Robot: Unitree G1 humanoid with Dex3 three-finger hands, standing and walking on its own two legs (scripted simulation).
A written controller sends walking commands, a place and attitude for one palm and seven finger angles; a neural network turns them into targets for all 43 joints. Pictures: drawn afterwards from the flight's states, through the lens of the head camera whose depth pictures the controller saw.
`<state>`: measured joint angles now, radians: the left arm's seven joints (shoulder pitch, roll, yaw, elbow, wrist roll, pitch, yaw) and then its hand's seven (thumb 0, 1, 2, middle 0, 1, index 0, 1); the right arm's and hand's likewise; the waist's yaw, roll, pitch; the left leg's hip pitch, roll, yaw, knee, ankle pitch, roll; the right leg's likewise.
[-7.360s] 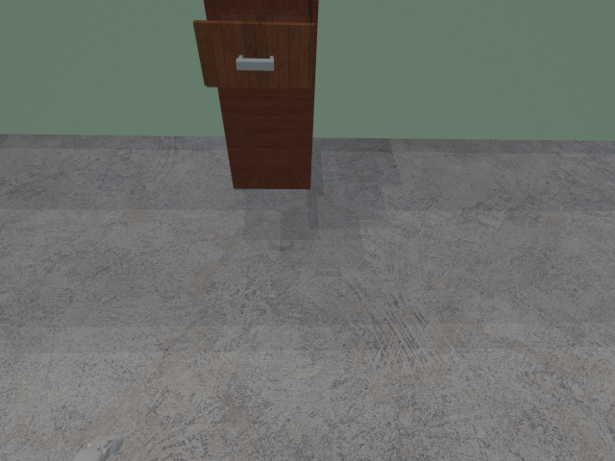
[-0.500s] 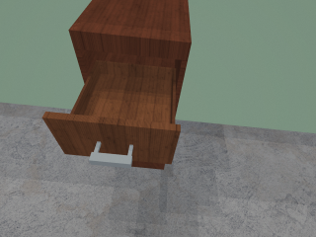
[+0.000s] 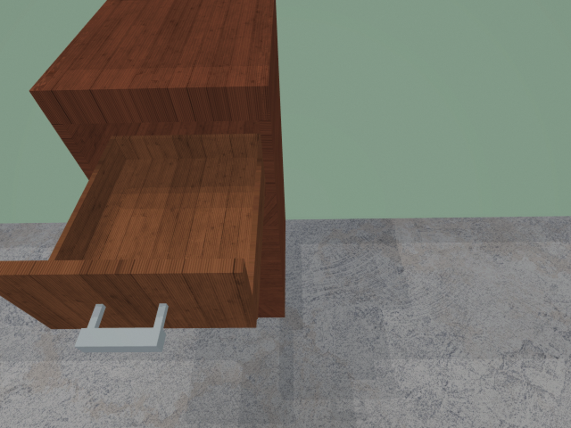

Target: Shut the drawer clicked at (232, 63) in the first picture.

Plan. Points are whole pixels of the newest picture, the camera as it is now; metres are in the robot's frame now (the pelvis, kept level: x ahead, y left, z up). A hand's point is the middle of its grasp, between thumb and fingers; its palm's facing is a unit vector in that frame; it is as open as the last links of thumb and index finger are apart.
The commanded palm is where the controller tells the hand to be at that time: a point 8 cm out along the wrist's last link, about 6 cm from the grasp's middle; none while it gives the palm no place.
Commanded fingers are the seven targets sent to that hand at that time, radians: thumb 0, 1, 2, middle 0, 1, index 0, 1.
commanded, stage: come to a stop and stand still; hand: left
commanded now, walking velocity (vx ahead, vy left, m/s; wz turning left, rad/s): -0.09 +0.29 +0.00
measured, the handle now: (126, 325) +0.25 +0.23 +0.02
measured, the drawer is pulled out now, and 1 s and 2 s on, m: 0.29 0.29 0.29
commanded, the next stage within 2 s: look again from close up in 1.10 s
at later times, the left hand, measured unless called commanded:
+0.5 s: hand out of the picture -0.03 +0.20 -0.16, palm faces +0.13 -0.97 -0.23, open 7.4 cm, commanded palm none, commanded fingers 0.00 0.90 0.90 -0.20 -0.30 -0.20 -0.30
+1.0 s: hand out of the picture -0.08 +0.13 -0.16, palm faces +0.09 -0.99 -0.12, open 7.4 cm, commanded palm none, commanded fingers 0.00 0.90 0.90 -0.20 -0.30 -0.20 -0.30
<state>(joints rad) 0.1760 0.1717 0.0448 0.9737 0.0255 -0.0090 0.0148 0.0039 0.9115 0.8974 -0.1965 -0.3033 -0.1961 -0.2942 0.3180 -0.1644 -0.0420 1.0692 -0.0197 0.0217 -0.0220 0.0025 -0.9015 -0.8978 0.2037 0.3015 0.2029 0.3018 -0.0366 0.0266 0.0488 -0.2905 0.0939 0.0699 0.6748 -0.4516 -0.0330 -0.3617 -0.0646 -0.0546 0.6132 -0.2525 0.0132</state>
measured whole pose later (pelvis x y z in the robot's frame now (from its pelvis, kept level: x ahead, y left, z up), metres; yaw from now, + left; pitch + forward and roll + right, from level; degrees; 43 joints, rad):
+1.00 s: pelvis -0.06 -0.01 +0.02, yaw +3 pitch -2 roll +1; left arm 0.34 0.09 -0.01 1.11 0.01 -0.01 0.03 0.01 0.91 0.90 -0.20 -0.30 -0.20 -0.29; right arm 0.32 -0.12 0.01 1.15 -0.01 0.02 -0.03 0.00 -0.91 -0.90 0.20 0.30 0.20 0.30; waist 0.00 -0.02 0.02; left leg -0.23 0.00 0.07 0.40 -0.15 0.02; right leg -0.13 0.03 -0.06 0.43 -0.28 -0.05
